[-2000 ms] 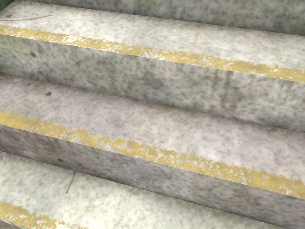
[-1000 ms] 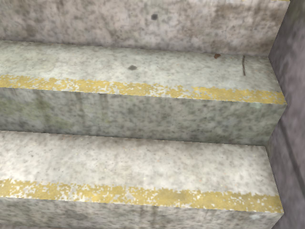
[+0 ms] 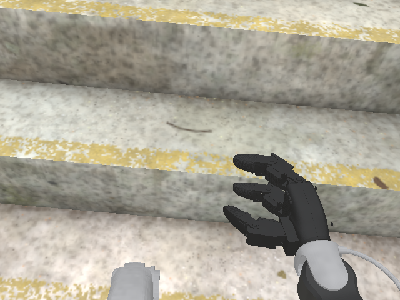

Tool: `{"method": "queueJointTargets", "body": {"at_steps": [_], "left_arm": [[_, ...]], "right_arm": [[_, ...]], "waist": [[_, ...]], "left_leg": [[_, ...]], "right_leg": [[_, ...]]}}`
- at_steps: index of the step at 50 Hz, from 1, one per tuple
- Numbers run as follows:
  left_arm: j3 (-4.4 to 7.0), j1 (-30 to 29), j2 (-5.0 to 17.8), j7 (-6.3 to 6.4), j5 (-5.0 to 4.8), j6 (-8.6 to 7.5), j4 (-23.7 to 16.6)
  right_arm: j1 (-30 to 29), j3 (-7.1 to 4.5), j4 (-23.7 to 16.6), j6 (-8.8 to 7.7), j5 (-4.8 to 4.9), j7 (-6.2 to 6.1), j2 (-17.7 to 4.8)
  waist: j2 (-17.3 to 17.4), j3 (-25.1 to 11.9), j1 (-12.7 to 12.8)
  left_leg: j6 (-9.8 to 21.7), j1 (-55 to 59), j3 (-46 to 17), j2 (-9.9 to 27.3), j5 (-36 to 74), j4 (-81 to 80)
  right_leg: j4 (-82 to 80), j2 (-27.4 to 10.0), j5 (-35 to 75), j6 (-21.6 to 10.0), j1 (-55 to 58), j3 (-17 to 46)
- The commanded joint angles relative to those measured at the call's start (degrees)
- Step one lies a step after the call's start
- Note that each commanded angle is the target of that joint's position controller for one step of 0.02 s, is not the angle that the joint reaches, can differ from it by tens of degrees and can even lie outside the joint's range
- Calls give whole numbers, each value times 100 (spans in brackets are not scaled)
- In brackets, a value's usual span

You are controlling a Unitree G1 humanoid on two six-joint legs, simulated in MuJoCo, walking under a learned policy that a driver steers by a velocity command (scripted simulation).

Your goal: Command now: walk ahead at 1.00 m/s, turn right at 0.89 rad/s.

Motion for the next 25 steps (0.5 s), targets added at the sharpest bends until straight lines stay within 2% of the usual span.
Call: {"method": "queueJointTargets", "body": {"at_steps": [1,2,3,4,5,6,7,8,9,10,11,12,13,14,15,16,17,18,19,20,21,22,23,24,25], "left_arm": [[421,-355,1474,52,-119,-403,-899],[660,-1033,1961,-85,37,-481,-1147],[615,-1312,1440,-278,56,-641,-1226],[450,-1936,429,-491,240,-583,-1806],[355,-2197,157,-479,702,-541,-2236],[199,-2462,-353,-481,833,-419,-2442],[19,-2323,-603,-443,775,-329,-2564],[-48,-2004,-700,-370,640,-179,-2548],[-74,-1928,-688,-333,508,-6,-2546],[-175,-1787,-869,-298,375,156,-2627],[-233,-1920,-915,-243,224,229,-2701],[-209,-2128,-702,-203,131,310,-2767],[-175,-2564,-643,-151,106,419,-2953],[-122,-2824,-529,-89,139,515,-3191],[-93,-3019,-525,7,210,600,-3224],[-142,-3135,-607,48,236,678,-3234],[-277,-3327,-698,56,280,686,-3507],[-316,-3696,-626,45,352,691,-3625],[-442,-3266,-511,-128,285,670,-3535],[-397,-2910,-259,-226,213,624,-3124],[-228,-1454,-107,-199,154,562,-2720],[-260,-327,-197,-171,233,491,-2483],[2,-3,559,-233,417,442,-2318],[210,-185,1178,-50,538,453,-2100],[343,-446,1266,-7,537,453,-2179]], "right_arm": [[1920,-605,185,-19,238,-32,-1282],[3027,-880,522,55,255,26,-1905],[3317,-1139,894,40,103,143,-2521],[3151,-1265,1129,84,38,-37,-2906],[2255,-1212,975,144,7,-53,-2358],[1722,-1069,1380,104,101,-16,-1779],[1799,-948,2001,-39,56,20,-1346],[1921,-948,2441,-152,-2,61,-1131],[1982,-935,2802,-223,-35,113,-965],[2224,-896,3058,-293,-25,215,-849],[2273,-890,3252,-336,-39,280,-859],[1834,-909,3203,-358,-19,285,-1009],[1928,-975,3300,-421,-129,275,-1333],[1874,-1019,3338,-518,-139,280,-1554],[2154,-1051,3495,-576,-114,277,-1685],[2543,-1026,3712,-614,-55,309,-1697],[2758,-1043,3833,-625,77,374,-1782],[3283,-1053,3981,-569,148,334,-1834],[2890,-1090,3697,-518,422,247,-2266],[3056,-1063,3490,-440,654,111,-2402],[3247,-1202,3339,-572,666,101,-3161],[2888,-1368,3278,-591,801,242,-3506],[2926,-1442,3057,-667,734,352,-3316],[2727,-1320,2681,-663,722,581,-2444],[2633,-1294,2606,-585,369,611,-2116]], "waist": [[550,-2273,-1232],[349,-3096,-1986],[1025,-3121,-2017],[3166,-2688,-1599],[2227,-2198,-1115],[1536,-1187,-663],[715,-129,-254],[266,177,77],[245,373,276],[315,612,503],[423,875,566],[385,1116,701],[824,1152,591],[671,1230,722],[632,1137,615],[569,1020,541],[509,1206,713],[475,1092,419],[618,705,596],[473,-374,430],[1155,-1259,809],[1828,-2089,1375],[1588,-2794,1350],[-359,-2744,983],[-304,-3130,1016]], "left_leg": [[271,7756,278,-538,-496,-2590],[155,7675,75,-651,-928,-4098],[331,7933,-1110,-170,-1496,-5258],[1189,8085,-4706,1510,-2133,-7493],[1140,7437,-5516,1849,-3179,-7950],[846,6772,-4693,1654,-3480,-7610],[627,6057,-3394,1602,-2496,-7516],[281,5819,-2381,1444,-1462,-7625],[171,5735,-1725,1433,-455,-7928],[5,5766,-1121,1478,253,-8203],[-130,5761,-425,1502,717,-8559],[-329,5135,292,1307,915,-9100],[-114,4996,481,1538,1363,-9525],[-191,5167,905,1494,1803,-9834],[-80,5784,969,1449,2158,-9904],[-35,6235,1224,1129,2220,-9903],[-158,6065,1608,871,2666,-10273],[11,6370,1576,824,3646,-10607],[262,5883,1904,675,5373,-11058],[640,5681,1589,673,8073,-10476],[837,6556,1291,1121,11993,-9135],[761,7515,951,1468,13484,-7478],[420,7608,351,1096,11849,-5996],[-156,5547,160,-258,6173,-3221],[-399,4697,-958,-1421,2158,505]], "right_leg": [[227,-1284,10157,-638,-2766,1311],[1865,-1337,10948,-534,-1304,1147],[3602,-879,10007,-364,-1329,808],[6558,409,2676,130,-3601,259],[9158,1,1704,144,-4577,407],[9852,-250,1924,-14,-5385,279],[10263,-400,1651,-178,-5891,185],[10445,-510,1359,-240,-5950,261],[11244,-484,937,-182,-6155,246],[11414,-656,635,-130,-6515,279],[11288,-700,229,-89,-6795,241],[10228,-710,179,-19,-6333,141],[11110,-530,-13,-2,-6366,-190],[10898,-604,-163,-51,-6391,-133],[11336,-507,-511,-132,-6859,-281],[11190,-489,-727,-253,-7101,-248],[9278,-743,-689,-362,-6631,-332],[8439,-704,-844,-298,-6325,-889],[6144,-832,-985,-248,-4333,-1716],[5534,-231,-430,-9,-2218,-2120],[5570,165,-1224,182,-1283,-2472],[4620,14,-808,40,-804,-1808],[3523,-39,-465,-60,-69,-512],[1706,-1680,1222,-877,718,2200],[556,-2451,2493,-1152,719,3916]]}}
